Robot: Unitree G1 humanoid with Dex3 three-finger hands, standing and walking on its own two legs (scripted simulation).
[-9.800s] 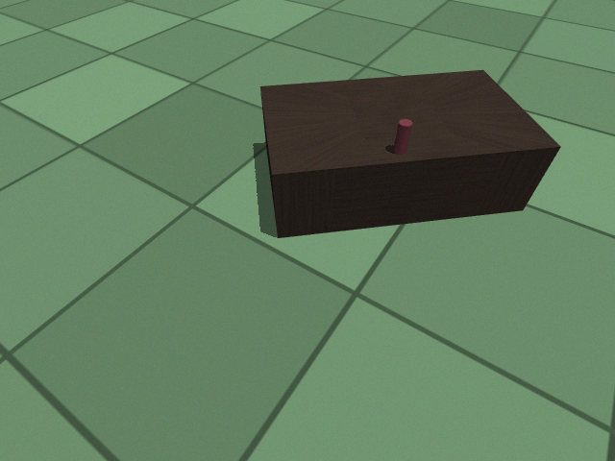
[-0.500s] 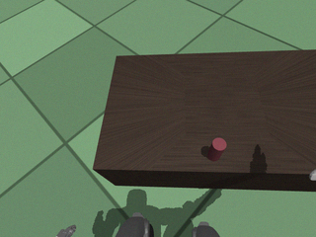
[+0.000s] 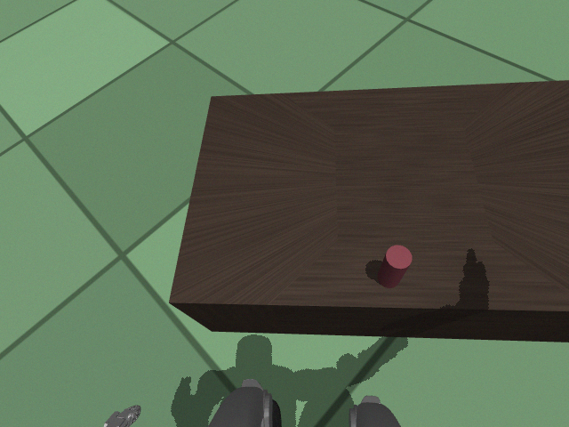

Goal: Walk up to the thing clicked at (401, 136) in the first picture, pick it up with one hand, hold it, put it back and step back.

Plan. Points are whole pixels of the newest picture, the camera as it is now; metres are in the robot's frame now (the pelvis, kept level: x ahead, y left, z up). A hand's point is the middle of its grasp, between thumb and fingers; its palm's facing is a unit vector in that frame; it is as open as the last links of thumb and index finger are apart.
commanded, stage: go down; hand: right
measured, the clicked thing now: (393, 267) +0.44 -0.16 -0.28
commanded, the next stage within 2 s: approach in 0.26 s
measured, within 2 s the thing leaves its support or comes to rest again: neither
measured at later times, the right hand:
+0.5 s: hand out of the picture +0.38 -0.36 -0.01, palm faces +0.11 +0.99 -0.09, open 17.6 cm
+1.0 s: hand (459, 265) +0.43 -0.28 -0.22, palm faces -0.01 +1.00 +0.03, open 17.6 cm
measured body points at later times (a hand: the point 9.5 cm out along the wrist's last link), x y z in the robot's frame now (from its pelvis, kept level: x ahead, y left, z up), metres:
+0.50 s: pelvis +0.00 -0.01 -0.01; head +0.13 -0.05 +0.42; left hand +0.06 +0.27 -0.10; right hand +0.37 -0.42 +0.00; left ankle +0.04 +0.14 -0.67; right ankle -0.02 -0.11 -0.67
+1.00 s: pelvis -0.07 +0.00 -0.23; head +0.15 -0.05 +0.16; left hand +0.04 +0.27 -0.34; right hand +0.42 -0.33 -0.22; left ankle +0.04 +0.13 -0.67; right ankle -0.02 -0.11 -0.67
